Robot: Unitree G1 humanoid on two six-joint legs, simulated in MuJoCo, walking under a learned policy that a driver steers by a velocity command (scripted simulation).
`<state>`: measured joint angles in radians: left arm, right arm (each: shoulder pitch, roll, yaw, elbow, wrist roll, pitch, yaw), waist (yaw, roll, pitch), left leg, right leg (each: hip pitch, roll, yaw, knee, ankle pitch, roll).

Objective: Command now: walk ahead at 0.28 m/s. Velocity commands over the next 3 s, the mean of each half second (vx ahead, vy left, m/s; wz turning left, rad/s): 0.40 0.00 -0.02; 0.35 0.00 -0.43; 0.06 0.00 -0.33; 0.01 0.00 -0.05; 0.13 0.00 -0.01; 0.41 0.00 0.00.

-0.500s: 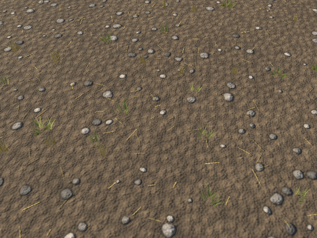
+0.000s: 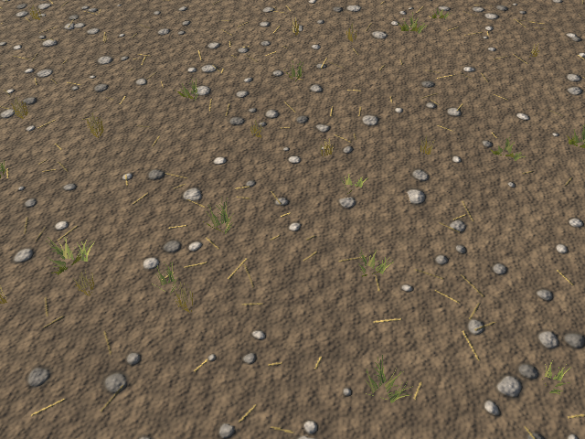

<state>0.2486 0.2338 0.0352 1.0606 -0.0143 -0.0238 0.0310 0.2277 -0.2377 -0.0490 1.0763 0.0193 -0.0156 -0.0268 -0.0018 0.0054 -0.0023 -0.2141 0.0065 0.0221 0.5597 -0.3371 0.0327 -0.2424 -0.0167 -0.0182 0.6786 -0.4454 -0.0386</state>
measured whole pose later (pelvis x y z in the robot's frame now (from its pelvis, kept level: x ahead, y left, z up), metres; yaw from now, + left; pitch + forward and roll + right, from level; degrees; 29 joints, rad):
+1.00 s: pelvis +0.45 -0.01 -0.01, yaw -15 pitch +1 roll +3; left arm 0.07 0.24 0.08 0.79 -0.01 -0.03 -0.05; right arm 0.22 -0.27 -0.07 0.99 0.02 -0.03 -0.05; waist -0.03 -0.01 0.05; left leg -0.03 0.04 0.28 0.47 -0.42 -0.02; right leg -0.51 -0.04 -0.06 0.57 -0.06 -0.08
